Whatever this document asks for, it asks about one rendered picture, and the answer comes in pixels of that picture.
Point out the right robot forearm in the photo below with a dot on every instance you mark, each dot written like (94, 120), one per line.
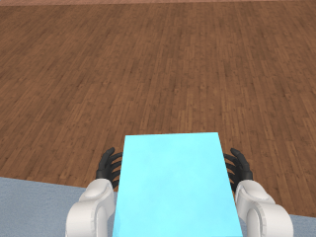
(262, 216)

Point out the left robot hand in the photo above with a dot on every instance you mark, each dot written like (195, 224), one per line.
(105, 168)

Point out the right robot hand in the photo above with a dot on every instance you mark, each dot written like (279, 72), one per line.
(241, 169)

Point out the left robot forearm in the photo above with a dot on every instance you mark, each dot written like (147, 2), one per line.
(88, 217)

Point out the carton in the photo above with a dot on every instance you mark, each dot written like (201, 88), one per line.
(175, 185)

